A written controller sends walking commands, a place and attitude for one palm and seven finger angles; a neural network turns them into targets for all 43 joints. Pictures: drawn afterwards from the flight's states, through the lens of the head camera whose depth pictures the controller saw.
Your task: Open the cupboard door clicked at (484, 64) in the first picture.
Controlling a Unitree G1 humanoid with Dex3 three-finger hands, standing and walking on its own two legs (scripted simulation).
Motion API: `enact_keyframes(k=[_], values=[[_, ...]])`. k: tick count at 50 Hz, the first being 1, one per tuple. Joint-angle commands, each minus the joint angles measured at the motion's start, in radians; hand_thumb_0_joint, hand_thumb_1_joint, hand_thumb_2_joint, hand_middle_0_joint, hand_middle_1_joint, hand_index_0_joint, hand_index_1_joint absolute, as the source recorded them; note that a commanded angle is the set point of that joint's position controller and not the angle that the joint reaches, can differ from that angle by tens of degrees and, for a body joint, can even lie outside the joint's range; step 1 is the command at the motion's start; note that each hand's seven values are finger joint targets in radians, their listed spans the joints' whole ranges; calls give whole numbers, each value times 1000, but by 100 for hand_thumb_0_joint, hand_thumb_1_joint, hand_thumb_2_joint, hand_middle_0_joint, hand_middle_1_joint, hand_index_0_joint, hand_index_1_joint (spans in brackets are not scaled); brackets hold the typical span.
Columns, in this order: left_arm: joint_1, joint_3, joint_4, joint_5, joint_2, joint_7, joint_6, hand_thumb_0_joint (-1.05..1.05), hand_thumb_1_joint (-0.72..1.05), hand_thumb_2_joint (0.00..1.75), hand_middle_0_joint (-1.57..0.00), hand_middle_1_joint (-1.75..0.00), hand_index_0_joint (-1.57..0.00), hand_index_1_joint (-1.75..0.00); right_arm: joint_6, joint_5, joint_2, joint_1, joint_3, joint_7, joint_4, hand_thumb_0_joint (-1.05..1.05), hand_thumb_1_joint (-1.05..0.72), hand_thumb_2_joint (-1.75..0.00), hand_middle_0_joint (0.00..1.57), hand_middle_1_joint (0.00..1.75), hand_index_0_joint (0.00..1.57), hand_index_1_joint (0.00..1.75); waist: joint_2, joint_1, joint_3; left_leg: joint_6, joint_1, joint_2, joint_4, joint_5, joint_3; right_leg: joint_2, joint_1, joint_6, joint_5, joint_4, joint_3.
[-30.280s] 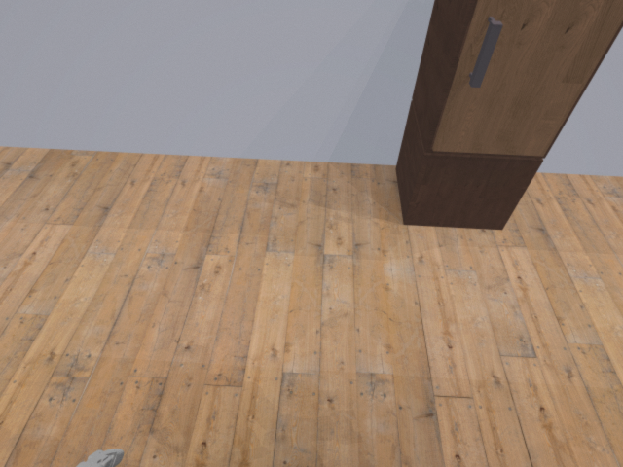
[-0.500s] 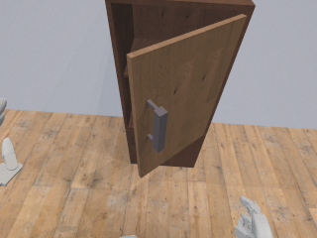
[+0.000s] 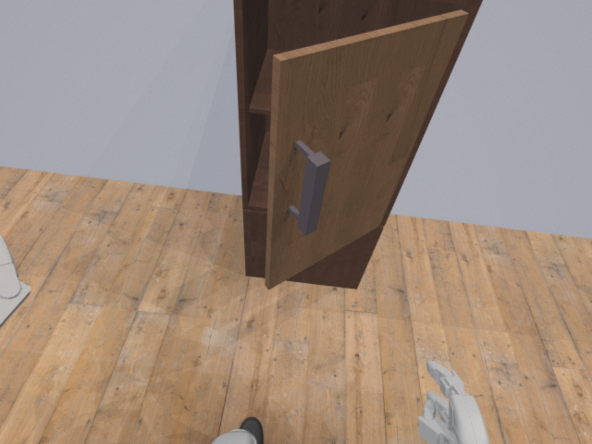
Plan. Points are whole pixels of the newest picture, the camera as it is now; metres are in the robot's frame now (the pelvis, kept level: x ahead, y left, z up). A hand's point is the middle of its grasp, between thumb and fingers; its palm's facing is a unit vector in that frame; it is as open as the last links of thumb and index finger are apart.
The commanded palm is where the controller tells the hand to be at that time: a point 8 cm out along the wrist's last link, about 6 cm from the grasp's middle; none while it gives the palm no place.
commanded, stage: stop stepping back and stand still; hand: left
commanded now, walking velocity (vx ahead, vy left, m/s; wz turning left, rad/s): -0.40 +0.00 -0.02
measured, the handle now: (304, 189) +0.52 +0.04 +0.03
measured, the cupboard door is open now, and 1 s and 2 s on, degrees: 41 41 41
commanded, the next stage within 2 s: let the arm hang, fingers relaxed in 0.94 s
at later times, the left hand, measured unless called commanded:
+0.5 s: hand out of the picture +0.09 +0.21 +0.18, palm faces +0.29 -0.81 -0.51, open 7.4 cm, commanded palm +0.05 +0.26 +0.18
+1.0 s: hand out of the picture +0.09 +0.25 +0.17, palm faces +0.37 -0.80 -0.47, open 7.4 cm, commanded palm +0.03 +0.29 +0.18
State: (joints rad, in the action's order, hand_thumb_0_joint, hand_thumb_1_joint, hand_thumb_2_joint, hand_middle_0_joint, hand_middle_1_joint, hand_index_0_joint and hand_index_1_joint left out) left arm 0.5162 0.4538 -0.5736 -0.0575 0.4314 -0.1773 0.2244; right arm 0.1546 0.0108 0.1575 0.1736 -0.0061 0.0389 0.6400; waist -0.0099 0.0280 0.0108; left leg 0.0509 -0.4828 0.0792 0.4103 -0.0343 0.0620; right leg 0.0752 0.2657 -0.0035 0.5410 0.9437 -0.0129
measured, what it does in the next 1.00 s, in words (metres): walks backwards: right foot, then left foot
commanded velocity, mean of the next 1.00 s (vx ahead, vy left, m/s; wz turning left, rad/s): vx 0.13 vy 0.00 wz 0.00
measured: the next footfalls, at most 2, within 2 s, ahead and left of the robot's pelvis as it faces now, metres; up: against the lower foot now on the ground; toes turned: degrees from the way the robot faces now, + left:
right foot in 0.10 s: -0.10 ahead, -0.10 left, +0.00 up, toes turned -7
left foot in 0.22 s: +0.09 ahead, +0.06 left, +0.00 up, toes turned -5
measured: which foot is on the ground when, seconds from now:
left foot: down 0.00-0.10, up 0.12-0.20, down 0.22-0.42, up 0.44-0.72, down 0.74-1.00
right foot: up 0.00-0.08, down 0.10-1.00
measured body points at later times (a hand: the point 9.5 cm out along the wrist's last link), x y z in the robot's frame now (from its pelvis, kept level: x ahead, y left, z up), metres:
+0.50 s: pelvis -0.12 -0.02 +0.01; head -0.13 -0.01 +0.46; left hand +0.07 +0.25 +0.21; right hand -0.02 -0.29 -0.08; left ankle -0.03 +0.09 -0.67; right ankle -0.14 -0.09 -0.73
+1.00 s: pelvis -0.13 +0.00 +0.00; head -0.12 +0.00 +0.45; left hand +0.06 +0.29 +0.20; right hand +0.03 -0.22 -0.08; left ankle -0.13 +0.15 -0.73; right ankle -0.14 -0.09 -0.73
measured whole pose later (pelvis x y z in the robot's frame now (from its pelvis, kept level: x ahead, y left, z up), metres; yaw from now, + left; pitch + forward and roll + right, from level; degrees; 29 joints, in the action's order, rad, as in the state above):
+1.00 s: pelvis -0.13 +0.00 +0.00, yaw -5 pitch -1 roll +0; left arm 0.54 0.42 -0.49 -0.04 0.41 -0.15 0.21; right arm 0.15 0.00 0.16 0.20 0.03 0.05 0.63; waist -0.01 0.01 0.02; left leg -0.04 -0.23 0.08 0.56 0.31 0.05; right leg 0.02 0.23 0.04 0.30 0.54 -0.05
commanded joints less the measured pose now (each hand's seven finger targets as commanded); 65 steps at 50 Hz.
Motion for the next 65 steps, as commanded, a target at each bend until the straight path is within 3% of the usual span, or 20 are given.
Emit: enact_keyframes(k=[1,4,6,7,10,12,14,18,20,21,22,25,33,36,40,51,52,56,60,65], values=[[-58,87,-199,-15,174,-1,64,0,90,90,-20,-30,-20,-30,49,11,164,-64,-53,11,-115,0,-90,-90,20,30,20,30,-264,-20,-190,-47,247,151,-279,434,-156,15,-74,42,33,-437,-58],[-73,137,-213,-13,254,9,103,0,90,90,-20,-30,-20,-30,16,3,139,-63,-41,9,-111,0,-90,-90,20,30,20,30,70,-18,-161,-99,396,-10,245,253,-30,-277,169,127,-277,-786,275],[-109,167,-206,3,300,4,109,0,90,90,-20,-30,-20,-30,37,15,142,-79,-23,15,-125,0,-90,-90,20,30,20,30,142,-7,-213,-92,218,-83,454,371,-35,-368,61,161,-667,-667,270],[-50,117,-160,0,220,15,72,0,90,90,-20,-30,-20,-30,27,-9,148,-57,-33,23,-141,0,-90,-90,20,30,20,30,247,-21,-190,-71,132,-86,454,331,-70,-289,-60,127,-866,-546,173],[-29,128,-139,-11,197,24,13,0,90,90,-20,-30,-20,-30,6,-23,163,-55,-21,48,-150,0,-90,-90,20,30,20,30,9,-65,-154,-34,369,-84,139,-36,-52,-160,4,20,-769,-407,39],[-59,100,-126,-22,172,28,18,0,90,90,-20,-30,-20,-30,32,-34,189,-40,-25,53,-155,0,-90,-90,20,30,20,30,-204,-54,-96,29,362,70,-60,-38,-286,-30,40,-20,-198,-273,-5],[-23,123,-124,-10,204,17,25,0,90,90,-20,-30,-20,-30,54,1,169,-60,-21,46,-147,0,-90,-90,20,30,20,30,-247,-33,-106,35,183,154,-304,534,-476,-17,-25,-2,46,-157,28],[131,114,-185,-2,179,14,22,0,90,90,-20,-30,-20,-30,38,5,168,-64,-29,34,-171,0,-90,-90,20,30,20,30,-282,-12,-110,-61,-62,29,-289,687,-203,29,-315,41,-11,-411,-97],[169,130,-177,10,207,19,14,0,90,90,-20,-30,-20,-30,4,0,154,-56,-39,30,-170,0,-90,-90,20,30,20,30,17,-19,-73,-71,-23,-104,186,528,-39,-169,-126,93,62,-699,137],[118,169,-204,8,247,12,18,0,90,90,-20,-30,-20,-30,-14,8,166,-51,-48,28,-156,0,-90,-90,20,30,20,30,231,-17,-65,-79,-25,-142,558,452,-51,-414,85,185,220,-863,480],[51,127,-179,2,207,16,11,0,90,90,-20,-30,-20,-30,-15,11,179,-20,-53,31,-122,0,-90,-90,20,30,20,30,219,-41,-3,-87,-128,-114,749,379,-99,-432,152,205,267,-862,504],[-86,92,-2,30,186,9,38,0,90,90,-20,-30,-20,-30,8,5,172,-9,-38,50,-103,0,-90,-90,20,30,20,30,48,-68,45,-69,-105,-29,697,313,-80,-330,181,148,124,-793,300],[-102,51,-39,45,152,-14,49,0,90,90,-20,-30,-20,-30,62,4,159,-16,-37,70,-115,0,-90,-90,20,30,20,30,165,-22,-36,-12,164,-80,74,377,51,-274,-74,117,-114,-656,227],[-50,81,-125,28,167,-16,59,0,90,90,-20,-30,-20,-30,60,-8,193,-12,-55,62,-141,0,-90,-90,20,30,20,30,-46,-27,-119,30,399,53,-16,88,-121,-135,-26,29,-405,-413,84],[-56,89,-141,35,161,2,43,0,90,90,-20,-30,-20,-30,53,-10,172,-22,-33,43,-134,0,-90,-90,20,30,20,30,-218,-38,-6,45,244,138,-58,65,-181,-57,7,-5,-212,-355,-52],[-29,88,-109,9,160,9,25,0,90,90,-20,-30,-20,-30,31,-11,156,-32,-29,33,-148,0,-90,-90,20,30,20,30,-1,-44,-99,-42,266,-27,87,164,-25,-151,-86,42,-573,-525,126],[-81,-340,685,113,-36,153,-140,0,90,90,-20,-30,-20,-30,29,-3,296,-62,-83,-54,90,0,-90,-90,20,30,20,30,-6,-81,-41,-35,188,3,239,-4,-60,-229,42,53,-731,-358,41],[-149,-355,850,100,-87,187,-220,0,90,90,-20,-30,-20,-30,-95,20,234,-28,-50,-40,59,0,-90,-90,20,30,20,30,99,-19,-46,36,56,79,82,117,-191,-136,-7,20,-378,-315,-10],[-252,-369,1124,93,-18,172,-209,0,90,90,-20,-30,-20,-30,-137,21,203,-8,-41,-31,123,0,-90,-90,20,30,20,30,300,-38,-95,-33,188,-65,219,215,-52,-286,-64,105,-684,-498,122],[-287,-413,1400,71,-84,158,-226,0,90,90,-20,-30,-20,-30,-152,21,169,-1,-7,-22,263,0,-90,-90,20,30,20,30,-158,-29,-57,-22,232,22,8,56,-135,-175,-107,31,-431,-485,28]])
